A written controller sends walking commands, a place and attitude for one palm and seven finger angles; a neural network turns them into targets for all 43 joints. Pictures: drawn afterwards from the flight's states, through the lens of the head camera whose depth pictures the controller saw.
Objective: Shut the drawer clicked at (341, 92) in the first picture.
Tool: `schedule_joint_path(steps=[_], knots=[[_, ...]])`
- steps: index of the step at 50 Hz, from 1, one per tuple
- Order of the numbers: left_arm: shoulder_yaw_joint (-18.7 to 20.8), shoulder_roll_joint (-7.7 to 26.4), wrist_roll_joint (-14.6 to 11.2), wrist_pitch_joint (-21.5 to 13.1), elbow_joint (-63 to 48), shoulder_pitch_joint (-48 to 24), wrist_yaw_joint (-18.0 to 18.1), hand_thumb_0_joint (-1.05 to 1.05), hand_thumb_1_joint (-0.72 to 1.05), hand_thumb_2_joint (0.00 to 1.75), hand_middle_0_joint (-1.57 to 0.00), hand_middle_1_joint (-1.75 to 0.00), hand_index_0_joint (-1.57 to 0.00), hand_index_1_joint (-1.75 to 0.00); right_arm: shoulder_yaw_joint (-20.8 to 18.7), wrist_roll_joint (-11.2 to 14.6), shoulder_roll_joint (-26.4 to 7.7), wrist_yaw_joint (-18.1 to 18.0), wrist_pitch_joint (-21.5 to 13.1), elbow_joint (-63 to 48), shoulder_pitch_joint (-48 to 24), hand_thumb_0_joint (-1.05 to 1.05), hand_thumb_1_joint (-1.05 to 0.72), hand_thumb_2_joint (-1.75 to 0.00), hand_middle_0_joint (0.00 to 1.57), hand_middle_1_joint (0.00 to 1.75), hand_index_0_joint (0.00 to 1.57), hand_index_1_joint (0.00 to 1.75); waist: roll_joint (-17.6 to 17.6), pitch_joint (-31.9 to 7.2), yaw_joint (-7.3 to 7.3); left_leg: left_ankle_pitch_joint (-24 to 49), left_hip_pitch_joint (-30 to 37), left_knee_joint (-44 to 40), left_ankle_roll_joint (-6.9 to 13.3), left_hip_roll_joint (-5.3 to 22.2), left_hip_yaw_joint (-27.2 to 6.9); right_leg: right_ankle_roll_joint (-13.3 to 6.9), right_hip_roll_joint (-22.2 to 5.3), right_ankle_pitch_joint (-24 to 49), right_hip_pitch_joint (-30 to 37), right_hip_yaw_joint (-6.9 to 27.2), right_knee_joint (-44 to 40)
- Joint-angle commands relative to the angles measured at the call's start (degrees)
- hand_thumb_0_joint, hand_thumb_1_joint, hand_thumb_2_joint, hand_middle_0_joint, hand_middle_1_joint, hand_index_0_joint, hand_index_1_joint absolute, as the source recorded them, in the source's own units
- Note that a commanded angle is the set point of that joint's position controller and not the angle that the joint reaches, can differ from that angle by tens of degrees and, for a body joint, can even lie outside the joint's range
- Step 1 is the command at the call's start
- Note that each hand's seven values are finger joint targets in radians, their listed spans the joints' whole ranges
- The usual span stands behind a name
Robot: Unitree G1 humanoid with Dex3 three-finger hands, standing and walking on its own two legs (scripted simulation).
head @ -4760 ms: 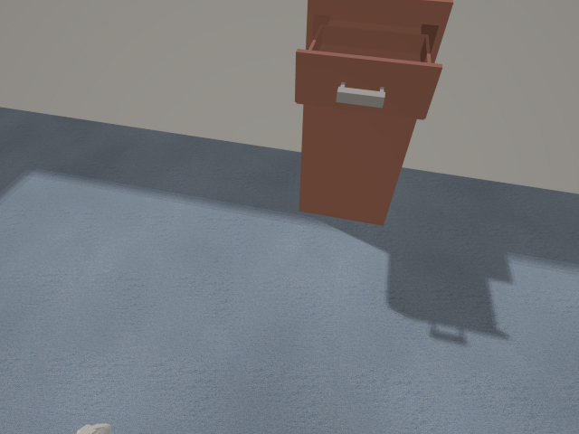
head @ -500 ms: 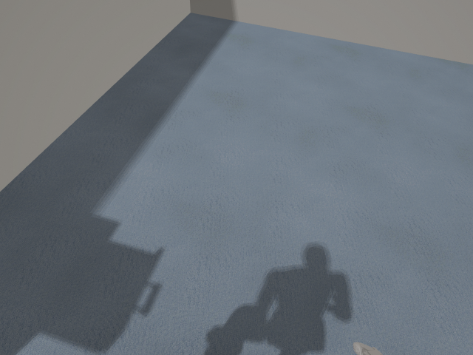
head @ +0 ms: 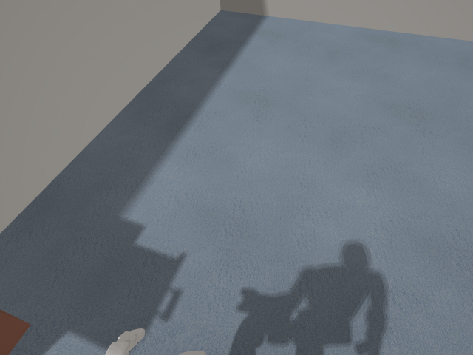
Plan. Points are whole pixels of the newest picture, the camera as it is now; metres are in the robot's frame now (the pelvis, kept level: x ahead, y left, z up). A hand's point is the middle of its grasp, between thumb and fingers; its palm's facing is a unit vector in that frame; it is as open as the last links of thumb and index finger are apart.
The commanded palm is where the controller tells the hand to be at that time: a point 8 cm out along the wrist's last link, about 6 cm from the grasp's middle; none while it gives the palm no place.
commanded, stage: turn to face it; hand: left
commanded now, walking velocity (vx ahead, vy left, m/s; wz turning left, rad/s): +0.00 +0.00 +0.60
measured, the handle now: out of the picture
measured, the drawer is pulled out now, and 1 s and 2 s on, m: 0.27 0.27 0.27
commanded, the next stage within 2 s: take the last steps up to it in 1.86 s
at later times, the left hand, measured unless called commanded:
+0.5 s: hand out of the picture -0.03 +0.27 -0.18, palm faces +0.35 -0.90 -0.27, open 7.4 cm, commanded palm none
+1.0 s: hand out of the picture +0.01 +0.20 -0.14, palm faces +0.57 -0.78 -0.28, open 7.4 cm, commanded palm none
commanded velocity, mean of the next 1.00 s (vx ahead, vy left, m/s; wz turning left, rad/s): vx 0.00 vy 0.00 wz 0.60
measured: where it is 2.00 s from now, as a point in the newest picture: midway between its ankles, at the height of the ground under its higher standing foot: outside the picture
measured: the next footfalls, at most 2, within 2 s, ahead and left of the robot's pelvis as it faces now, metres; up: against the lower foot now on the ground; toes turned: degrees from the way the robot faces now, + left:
left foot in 0.32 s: +0.03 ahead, +0.15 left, +0.00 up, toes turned +20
right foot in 0.78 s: +0.11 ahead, -0.08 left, +0.00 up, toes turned +25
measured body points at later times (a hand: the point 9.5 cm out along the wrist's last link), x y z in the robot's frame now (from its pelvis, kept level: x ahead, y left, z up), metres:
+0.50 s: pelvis +0.01 +0.04 +0.00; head +0.04 +0.09 +0.44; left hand -0.05 +0.32 -0.16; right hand +0.22 -0.17 -0.11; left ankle -0.01 +0.14 -0.74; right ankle +0.02 -0.12 -0.65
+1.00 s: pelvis +0.04 -0.01 +0.01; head +0.08 -0.02 +0.45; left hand -0.02 +0.24 -0.12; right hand +0.23 -0.20 -0.16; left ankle -0.07 +0.10 -0.64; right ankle +0.08 -0.10 -0.74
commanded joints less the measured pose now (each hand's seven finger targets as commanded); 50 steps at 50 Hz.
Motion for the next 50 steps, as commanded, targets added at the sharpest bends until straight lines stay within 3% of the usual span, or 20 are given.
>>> schedule_joint_path(steps=[1, 11, 14, 15, 16, 17, 18, 20, 21, 23, 32, 35, 37, 38, 39, 40, 42, 44, 47, 50], knots=[[2.22, 9.47, 0.08, -0.82, -3.3, 3.81, 0.81, 0.0, 0.9, 0.9, -0.2, -0.3, -0.2, -0.3, -1.51, 0.07, -4.43, 0.87, -0.61, -5.55, -2.73, 0.0, -0.9, -0.9, 0.2, 0.3, 0.2, 0.3, -10.45, -1.02, 2.62, 3.28, -9.89, 16.03, -1.98, 4.4, 0.92, -5.57, -17.48, 25.8, 5.47, 6.99, -11.9], [3.52, 14.72, 0.95, 0.26, -2.83, 8.75, 0.32, 0.0, 0.9, 0.9, -0.2, -0.3, -0.2, -0.3, -0.48, 0.48, -4.68, 2.04, -0.88, -11.37, -13.51, 0.0, -0.9, -0.9, 0.2, 0.3, 0.2, 0.3, -13.83, -2.98, 5.96, 2.85, -1.2, -7.65, -1.24, 3.09, 7.21, -4.95, -19.01, 28.48, 7.82, 0.84, -6.77], [3.88, 15.64, 0.51, 0.68, -2.72, 9.24, -0.08, 0.0, 0.9, 0.9, -0.2, -0.3, -0.2, -0.3, -0.67, 0.33, -6.85, 1.84, -1.49, -11.91, -10.79, 0.0, -0.9, -0.9, 0.2, 0.3, 0.2, 0.3, -11.94, -5.99, 4.07, 11.02, 8.49, -21.3, -0.11, 1.72, 9.13, -1.41, -17.95, 28.79, 6.67, -2.96, 1.5], [3.87, 15.13, 0.11, 0.87, -3.25, 9.22, -0.33, 0.0, 0.9, 0.9, -0.2, -0.3, -0.2, -0.3, -1.54, 0.15, -10.07, 1.77, -1.95, -11.16, -7.0, 0.0, -0.9, -0.9, 0.2, 0.3, 0.2, 0.3, -6.15, -8.8, 1.59, 20.02, 18.97, -27.68, 1.4, 4.15, 5.79, 1.16, -16.95, 24.07, 0.08, -4.08, 10.66], [3.49, 11.66, -0.34, 0.97, -5.78, 8.55, -0.91, 0.0, 0.9, 0.9, -0.2, -0.3, -0.2, -0.3, -3.37, -0.2, -17.58, 1.37, -2.59, -11.08, -2.34, 0.0, -0.9, -0.9, 0.2, 0.3, 0.2, 0.3, 12.76, -11.92, -1.22, 41.92, 30.12, -29.69, 9.28, 20.01, -15.91, 6.37, -8.49, -5.42, -16.5, -6.18, 25.44], [2.26, 10.91, 0.21, 1.27, -8.32, 4.02, -0.71, 0.0, 0.9, 0.9, -0.2, -0.3, -0.2, -0.3, -3.8, 0.63, -20.89, 1.17, -2.23, -9.79, 1.8, 0.0, -0.9, -0.9, 0.2, 0.3, 0.2, 0.3, 13.76, -11.88, -2.82, 54.01, 29.25, -30.71, 14.74, 27.05, -20.43, 6.91, -5.78, -21.66, -21.61, 0.0, 34.4], [2.57, 10.63, 0.2, 1.9, -7.79, 2.99, -0.15, 0.0, 0.9, 0.9, -0.2, -0.3, -0.2, -0.3, -3.57, 0.74, -19.58, 0.35, -2.59, -9.34, 1.19, 0.0, -0.9, -0.9, 0.2, 0.3, 0.2, 0.3, 12.85, -12.4, -2.63, 49.78, 27.1, -30.97, 14.77, 25.61, -20.28, 6.7, -6.08, -19.02, -23.06, 5.22, 38.22], [3.01, 11.31, 0.06, 1.81, -6.23, 2.55, -0.66, 0.0, 0.9, 0.9, -0.2, -0.3, -0.2, -0.3, -2.53, 0.28, -15.91, -0.32, -2.66, -11.28, -6.31, 0.0, -0.9, -0.9, 0.2, 0.3, 0.2, 0.3, 9.27, -6.0, 0.26, 41.75, 19.44, -31.7, 12.48, 18.87, -14.24, 6.8, -5.97, -10.64, -22.78, 6.95, 39.89], [3.16, 11.43, 0.12, 1.92, -5.15, 4.44, -0.97, 0.0, 0.9, 0.9, -0.2, -0.3, -0.2, -0.3, -1.97, 0.25, -14.62, -0.26, -2.8, -12.22, -9.59, 0.0, -0.9, -0.9, 0.2, 0.3, 0.2, 0.3, 8.24, -4.69, 2.11, 40.21, 16.7, -32.05, 10.75, 15.95, -10.98, 6.95, -5.6, -7.29, -20.43, 6.57, 39.21], [3.18, 11.45, 0.13, 2.11, -4.14, 7.09, -1.25, 0.0, 0.9, 0.9, -0.2, -0.3, -0.2, -0.3, -1.7, 0.41, -14.02, -0.14, -3.08, -13.01, -11.3, 0.0, -0.9, -0.9, 0.2, 0.3, 0.2, 0.3, 8.0, -5.48, 3.27, 38.33, 15.34, -32.87, 10.0, 13.7, -8.48, 7.39, -4.9, -4.6, -17.65, 6.13, 36.86], [2.74, 10.26, -0.23, 1.82, -7.75, 2.52, -0.62, 0.0, 0.9, 0.9, -0.2, -0.3, -0.2, -0.3, -2.83, 0.01, -14.59, 0.18, -2.19, -12.25, -8.06, 0.0, -0.9, -0.9, 0.2, 0.3, 0.2, 0.3, 7.72, -5.13, 1.59, 33.09, 15.73, -32.36, 12.12, 13.08, -17.06, 7.32, -1.28, -7.5, -13.79, 6.64, 20.77], [2.55, 9.47, -0.77, 1.23, -8.03, 4.54, -0.37, 0.0, 0.9, 0.9, -0.2, -0.3, -0.2, -0.3, -3.1, -0.11, -14.46, 0.18, -1.86, -12.91, -9.37, 0.0, -0.9, -0.9, 0.2, 0.3, 0.2, 0.3, 8.76, -6.04, 2.68, 36.3, 11.85, -29.55, 11.42, 11.66, -19.36, 6.4, 1.09, -6.34, -5.59, 5.9, 10.62], [2.88, 10.63, -0.75, 0.38, -7.14, 9.09, -0.13, 0.0, 0.9, 0.9, -0.2, -0.3, -0.2, -0.3, -3.21, 0.41, -13.68, 0.28, -1.78, -13.33, -10.7, 0.0, -0.9, -0.9, 0.2, 0.3, 0.2, 0.3, 6.14, -7.53, 5.19, 33.57, 6.99, -24.7, 8.77, 8.92, -18.91, 6.06, 1.32, 3.56, 4.42, 5.47, -3.11], [3.5, 13.65, -0.28, -0.41, -6.93, 11.47, 0.27, 0.0, 0.9, 0.9, -0.2, -0.3, -0.2, -0.3, -2.87, 0.96, -10.65, 0.56, -1.91, -13.62, -9.59, 0.0, -0.9, -0.9, 0.2, 0.3, 0.2, 0.3, -2.29, -9.07, 6.25, 22.06, -0.9, -17.58, 5.18, 5.0, -15.77, 4.53, -6.06, 6.95, 14.18, 11.86, -11.88], [4.62, 19.66, 0.74, -0.72, -7.46, 11.31, 0.66, 0.0, 0.9, 0.9, -0.2, -0.3, -0.2, -0.3, -2.08, 1.05, -6.18, 0.83, -1.98, -15.12, -8.15, 0.0, -0.9, -0.9, 0.2, 0.3, 0.2, 0.3, -21.19, -8.13, 6.16, -4.93, -13.0, -2.92, -0.47, -4.65, -3.01, -2.38, -23.86, 13.4, 18.24, 28.76, -14.98], [4.11, 19.16, 0.12, -0.22, -8.12, 10.41, 0.66, 0.0, 0.9, 0.9, -0.2, -0.3, -0.2, -0.3, -2.91, 0.06, -9.55, 0.65, -1.53, -14.81, -9.02, 0.0, -0.9, -0.9, 0.2, 0.3, 0.2, 0.3, -16.88, -7.2, 6.32, -7.76, -11.07, 7.94, 0.04, -1.37, -5.63, -6.2, -26.99, 13.23, 9.68, 26.75, -14.58], [3.31, 14.99, -0.03, -0.02, -9.43, 4.0, 0.73, 0.0, 0.9, 0.9, -0.2, -0.3, -0.2, -0.3, -3.03, 0.03, -9.09, 1.29, -0.64, -12.69, -8.94, 0.0, -0.9, -0.9, 0.2, 0.3, 0.2, 0.3, -12.39, -2.59, 3.18, -0.64, -10.7, 17.29, -0.39, 1.05, -5.04, -5.16, -20.72, 10.7, 3.13, 19.94, -14.51], [2.15, 11.9, 0.09, -0.61, -9.34, 2.36, 0.43, 0.0, 0.9, 0.9, -0.2, -0.3, -0.2, -0.3, -2.48, -0.1, -7.86, 2.04, -0.4, -10.77, -7.7, 0.0, -0.9, -0.9, 0.2, 0.3, 0.2, 0.3, -11.12, -0.56, 1.98, 5.83, -10.46, 18.83, -1.77, 1.95, -2.28, -3.51, -15.68, 19.62, 3.46, 10.08, -12.0], [2.19, 12.19, 0.14, -0.88, -7.64, 6.59, 0.59, 0.0, 0.9, 0.9, -0.2, -0.3, -0.2, -0.3, -2.06, 0.24, -7.39, 2.14, -0.13, -10.2, -8.76, 0.0, -0.9, -0.9, 0.2, 0.3, 0.2, 0.3, -11.88, -2.02, 3.37, 6.29, -10.48, 15.71, -2.82, 2.46, -0.43, -3.62, -15.97, 28.8, 8.79, 6.17, -10.48], [2.45, 13.27, 0.31, -0.54, -6.43, 9.47, 0.59, 0.0, 0.9, 0.9, -0.2, -0.3, -0.2, -0.3, -1.71, 0.16, -7.26, 2.12, 0.34, -10.44, -11.6, 0.0, -0.9, -0.9, 0.2, 0.3, 0.2, 0.3, -11.31, -1.77, 4.86, 5.04, -9.78, 12.04, -3.0, 2.96, 0.97, -4.54, -17.18, 27.15, 9.85, 5.2, -10.73]])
